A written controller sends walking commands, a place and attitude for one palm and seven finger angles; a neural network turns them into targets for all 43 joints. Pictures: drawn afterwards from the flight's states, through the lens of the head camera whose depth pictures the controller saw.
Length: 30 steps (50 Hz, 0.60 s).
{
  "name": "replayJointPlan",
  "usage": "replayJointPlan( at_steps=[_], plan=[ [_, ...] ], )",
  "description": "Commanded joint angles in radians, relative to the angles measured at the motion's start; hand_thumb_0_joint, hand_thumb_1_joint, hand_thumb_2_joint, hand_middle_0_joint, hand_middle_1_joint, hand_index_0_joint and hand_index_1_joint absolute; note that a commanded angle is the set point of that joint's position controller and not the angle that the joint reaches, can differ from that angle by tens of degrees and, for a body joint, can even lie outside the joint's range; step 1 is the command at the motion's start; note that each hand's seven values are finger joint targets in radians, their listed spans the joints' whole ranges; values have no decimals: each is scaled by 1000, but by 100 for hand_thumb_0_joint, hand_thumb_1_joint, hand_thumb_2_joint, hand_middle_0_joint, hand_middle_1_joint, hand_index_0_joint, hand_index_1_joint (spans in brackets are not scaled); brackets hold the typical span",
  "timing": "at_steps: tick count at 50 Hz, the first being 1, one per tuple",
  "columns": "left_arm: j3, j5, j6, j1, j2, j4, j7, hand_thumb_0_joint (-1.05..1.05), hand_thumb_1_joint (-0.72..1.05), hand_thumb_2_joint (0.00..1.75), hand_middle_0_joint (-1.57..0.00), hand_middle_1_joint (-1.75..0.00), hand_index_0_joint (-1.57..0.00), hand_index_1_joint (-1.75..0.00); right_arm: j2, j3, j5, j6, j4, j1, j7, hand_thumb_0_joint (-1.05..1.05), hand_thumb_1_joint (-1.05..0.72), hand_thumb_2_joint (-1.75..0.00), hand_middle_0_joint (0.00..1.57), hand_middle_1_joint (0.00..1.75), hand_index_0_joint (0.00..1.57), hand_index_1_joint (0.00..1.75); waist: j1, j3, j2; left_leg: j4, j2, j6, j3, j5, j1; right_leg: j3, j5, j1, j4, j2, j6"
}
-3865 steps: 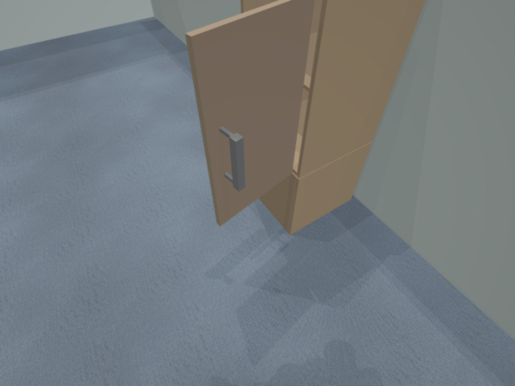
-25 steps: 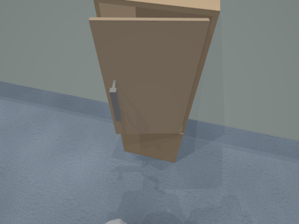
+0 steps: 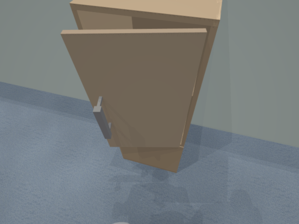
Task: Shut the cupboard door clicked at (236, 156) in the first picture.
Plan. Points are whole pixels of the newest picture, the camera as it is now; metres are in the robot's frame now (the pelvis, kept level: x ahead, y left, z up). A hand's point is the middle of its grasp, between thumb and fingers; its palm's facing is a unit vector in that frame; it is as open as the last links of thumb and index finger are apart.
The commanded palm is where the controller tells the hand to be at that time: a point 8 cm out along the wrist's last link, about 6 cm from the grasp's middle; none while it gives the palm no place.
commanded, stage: come to a stop and stand still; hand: left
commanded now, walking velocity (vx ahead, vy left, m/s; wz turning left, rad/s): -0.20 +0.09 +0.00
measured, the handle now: (104, 118) +0.45 +0.20 -0.06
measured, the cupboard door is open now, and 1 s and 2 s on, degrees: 15 15 15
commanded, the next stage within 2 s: look again from close up in 0.70 s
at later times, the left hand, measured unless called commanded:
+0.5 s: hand out of the picture -0.01 +0.22 -0.17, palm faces +0.04 -0.97 -0.25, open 7.4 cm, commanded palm none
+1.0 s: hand out of the picture -0.01 +0.23 -0.17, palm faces -0.02 -0.97 -0.26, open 7.4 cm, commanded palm none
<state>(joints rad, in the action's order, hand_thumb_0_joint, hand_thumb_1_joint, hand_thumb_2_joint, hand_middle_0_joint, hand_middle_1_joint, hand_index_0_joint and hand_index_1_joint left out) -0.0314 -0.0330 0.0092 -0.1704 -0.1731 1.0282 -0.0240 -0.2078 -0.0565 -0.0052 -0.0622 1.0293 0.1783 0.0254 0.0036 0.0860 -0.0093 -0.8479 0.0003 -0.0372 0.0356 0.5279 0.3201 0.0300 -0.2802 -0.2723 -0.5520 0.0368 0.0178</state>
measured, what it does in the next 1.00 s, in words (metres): steps on the spot: left foot, then right foot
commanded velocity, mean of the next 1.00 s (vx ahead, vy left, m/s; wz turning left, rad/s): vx -0.02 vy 0.00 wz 0.00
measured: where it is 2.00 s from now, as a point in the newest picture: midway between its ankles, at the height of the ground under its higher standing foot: outside the picture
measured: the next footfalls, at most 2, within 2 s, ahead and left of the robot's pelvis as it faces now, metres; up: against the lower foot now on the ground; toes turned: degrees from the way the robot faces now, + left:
left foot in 0.24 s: +0.04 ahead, +0.12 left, +0.00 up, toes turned -3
right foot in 0.50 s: +0.03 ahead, -0.08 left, +0.00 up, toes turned +0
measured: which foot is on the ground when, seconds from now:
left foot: up 0.00-0.22, down 0.24-1.00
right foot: down 0.00-0.24, up 0.26-0.48, down 0.50-1.00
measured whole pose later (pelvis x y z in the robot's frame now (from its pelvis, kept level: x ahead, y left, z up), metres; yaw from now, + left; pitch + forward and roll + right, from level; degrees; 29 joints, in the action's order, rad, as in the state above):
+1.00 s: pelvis -0.05 +0.03 +0.00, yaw +0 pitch -1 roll -1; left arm -0.01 -0.02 -0.01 -0.26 -0.22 1.04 -0.03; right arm -0.22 -0.04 -0.02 -0.01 1.04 0.33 0.02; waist -0.04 0.01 -0.02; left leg -0.55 0.02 0.00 0.01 0.24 0.29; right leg 0.00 -0.30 -0.20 -0.52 -0.02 0.01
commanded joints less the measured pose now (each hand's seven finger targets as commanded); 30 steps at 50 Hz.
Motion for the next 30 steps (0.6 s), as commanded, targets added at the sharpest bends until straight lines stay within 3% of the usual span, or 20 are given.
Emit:
replayJointPlan(
  at_steps=[1, 4, 6, 8, 9, 10, 11, 12, 13, 14, 16, 20, 22, 23, 24, 25, 26, 27, 29, 30],
  plan=[
    [-65, 2, 0, -107, -217, -41, -30, 0, 90, 90, -20, -30, -20, -30, -72, -10, 1, 18, -90, -17, 4, 0, -90, -90, 20, 30, 20, 30, 51, -167, 171, -142, -8, -12, -54, 45, 176, -228, 1046, 322, 101, 308, 197],
    [-68, -1, 4, -78, -214, -64, -30, 0, 90, 90, -20, -30, -20, -30, -71, -8, 0, 13, -105, -21, -3, 0, -90, -90, 20, 30, 20, 30, 43, -183, 194, -69, -8, -18, -49, -7, 128, -203, 932, 283, 117, 287, 188],
    [-70, -3, 6, -50, -218, -77, -28, 0, 90, 90, -20, -30, -20, -30, -61, -6, 1, 15, -103, 3, -6, 0, -90, -90, 20, 30, 20, 30, 25, -187, 186, 69, -6, -15, -30, -52, 72, -183, 853, 257, 109, 263, 171],
    [-68, 1, 9, -33, -218, -81, -24, 0, 90, 90, -20, -30, -20, -30, -69, -5, 1, 19, -93, 52, -6, 0, -90, -90, 20, 30, 20, 30, -1, -185, 198, 269, -3, -11, -12, -180, -27, -171, 732, 206, 77, 231, 135],
    [-65, 9, 11, -22, -211, -82, -23, 0, 90, 90, -20, -30, -20, -30, -77, -5, -1, 25, -80, 91, -7, 0, -90, -90, 20, 30, 20, 30, -24, -184, 182, 407, 5, -8, -7, -331, -135, -149, 586, 134, 53, 204, 94],
    [-55, 14, 16, -35, -175, -86, -19, 0, 90, 90, -20, -30, -20, -30, -103, -9, -5, 33, -77, 99, -10, 0, -90, -90, 20, 30, 20, 30, -20, -185, 86, 479, 70, 9, -48, -454, -242, -112, 362, 32, 3, 145, 45],
    [-45, 20, 24, -66, -124, -98, -15, 0, 90, 90, -20, -30, -20, -30, -182, -17, -17, 41, -99, 80, -9, 0, -90, -90, 20, 30, 20, 30, -5, -166, -162, 509, 257, 92, -249, -669, -223, -37, 24, -54, -64, 34, -16],
    [-38, 18, 32, -55, -110, -104, -17, 0, 90, 90, -20, -30, -20, -30, -210, -17, -25, 35, -116, 51, -6, 0, -90, -90, 20, 30, 20, 30, -10, -110, -222, 544, 357, 186, -298, -724, -95, -18, -263, -44, -195, -12, -32],
    [-38, 17, 39, -22, -119, -111, -14, 0, 90, 90, -20, -30, -20, -30, -192, -9, -29, 41, -121, 31, 6, 0, -90, -90, 20, 30, 20, 30, -12, -67, -151, 561, 339, 224, -304, -729, -50, -55, -283, -64, -305, -32, -31],
    [-39, 15, 48, -15, -116, -99, -13, 0, 90, 90, -20, -30, -20, -30, -188, -4, -30, 44, -117, 9, 16, 0, -90, -90, 20, 30, 20, 30, -2, -63, -220, 550, 314, 221, -276, -780, -53, -90, -265, -84, -378, -31, -32],
    [-39, 18, 48, -45, -127, -79, -8, 0, 90, 90, -20, -30, -20, -30, -151, 11, -25, 46, -123, -30, 21, 0, -90, -90, 20, 30, 20, 30, 25, -61, -179, 518, 269, 217, -199, -792, -69, -98, -227, -81, -409, -29, -32],
    [-18, 19, 34, -57, -106, -66, 1, 0, 90, 90, -20, -30, -20, -30, -145, 8, -17, 48, -98, -7, 15, 0, -90, -90, 20, 30, 20, 30, 11, -91, -133, 520, 242, 202, -182, -661, -129, -42, -174, -4, -165, -29, -35],
    [-13, 19, 22, -120, -95, -37, 0, 0, 90, 90, -20, -30, -20, -30, -141, 5, -6, 49, -81, 5, 13, 0, -90, -90, 20, 30, 20, 30, 30, -126, -103, 474, 203, 159, -161, -578, -120, -32, 22, 116, 68, -32, -33],
    [-11, 16, 12, -142, -112, -23, -4, 0, 90, 90, -20, -30, -20, -30, -118, 7, 2, 50, -74, 19, 9, 0, -90, -90, 20, 30, 20, 30, 26, -125, -40, 434, 149, 115, -138, -466, -95, -108, 105, 155, 188, -6, -19],
    [-10, 12, 1, -120, -142, -18, -6, 0, 90, 90, -20, -30, -20, -30, -84, 10, 8, 50, -73, 31, 4, 0, -90, -90, 20, 30, 20, 30, 1, -86, 46, 408, 84, 63, -86, -316, -69, -219, 108, 112, 247, 88, 14],
    [-9, 14, -4, -79, -167, -27, -4, 0, 90, 90, -20, -30, -20, -30, -58, 17, 9, 47, -65, 51, -3, 0, -90, -90, 20, 30, 20, 30, -27, -60, 47, 431, 50, 39, -62, -259, -114, -254, 84, 34, 274, 149, 47],
    [-7, 16, -14, -58, -160, -20, -2, 0, 90, 90, -20, -30, -20, -30, -52, 19, 0, 45, -47, 66, -3, 0, -90, -90, 20, 30, 20, 30, -42, -81, 108, 423, 38, 27, -42, -300, -170, -265, 119, 4, 268, 140, 61],
    [-7, 18, -18, -48, -150, -13, -4, 0, 90, 90, -20, -30, -20, -30, -55, 16, -3, 43, -31, 76, -2, 0, -90, -90, 20, 30, 20, 30, -39, -70, 177, 414, 40, 26, -41, -309, -191, -251, 110, -13, 277, 129, 62],
    [0, 20, -18, -49, -128, -3, -4, 0, 90, 90, -20, -30, -20, -30, -61, 19, -5, 47, -1, 103, -4, 0, -90, -90, 20, 30, 20, 30, -41, -44, 188, 441, 54, 30, -48, -330, -206, -219, 13, -38, 299, 102, 48],
    [1, 20, -17, -57, -114, 5, -5, 0, 90, 90, -20, -30, -20, -30, -55, 22, -5, 51, 13, 110, -3, 0, -90, -90, 20, 30, 20, 30, -38, -34, 148, 459, 67, 35, -52, -345, -214, -204, -22, -40, 303, 84, 40]
  ],
)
